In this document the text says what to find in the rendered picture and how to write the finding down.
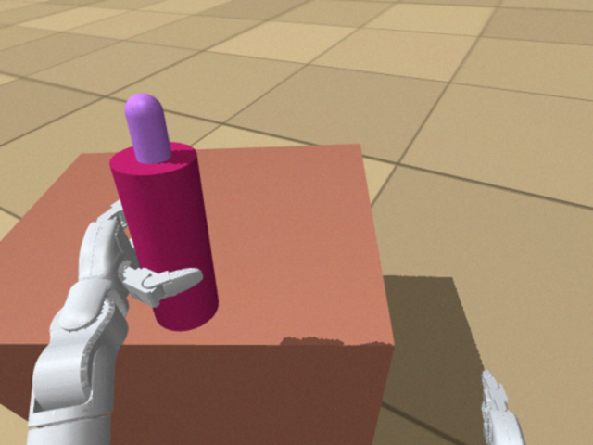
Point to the right robot hand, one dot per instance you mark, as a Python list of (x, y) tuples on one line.
[(501, 427)]

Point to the left robot arm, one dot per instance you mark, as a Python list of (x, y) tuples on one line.
[(73, 378)]

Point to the bottle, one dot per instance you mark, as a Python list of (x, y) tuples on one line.
[(160, 191)]

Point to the left robot hand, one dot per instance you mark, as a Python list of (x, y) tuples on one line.
[(107, 253)]

